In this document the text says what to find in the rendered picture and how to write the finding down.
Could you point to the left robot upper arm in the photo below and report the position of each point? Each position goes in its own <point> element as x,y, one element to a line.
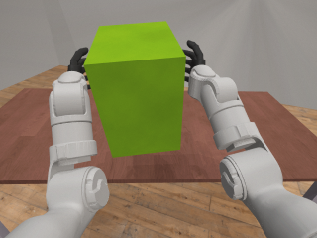
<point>73,198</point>

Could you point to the right robot upper arm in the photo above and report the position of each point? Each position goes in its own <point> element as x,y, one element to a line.
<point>254,178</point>

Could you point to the right robot hand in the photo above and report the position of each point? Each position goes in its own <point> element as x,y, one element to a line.
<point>196,55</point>

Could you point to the carton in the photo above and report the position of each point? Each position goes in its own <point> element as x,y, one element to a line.
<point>136,73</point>

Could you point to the table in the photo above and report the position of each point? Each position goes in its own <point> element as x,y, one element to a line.
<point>26,136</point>

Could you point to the robot left forearm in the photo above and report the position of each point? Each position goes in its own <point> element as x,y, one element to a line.
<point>71,121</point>

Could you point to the robot right forearm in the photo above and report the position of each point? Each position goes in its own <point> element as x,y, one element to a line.
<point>219,97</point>

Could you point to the left robot hand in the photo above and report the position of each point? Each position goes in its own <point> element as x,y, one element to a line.
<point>77,61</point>

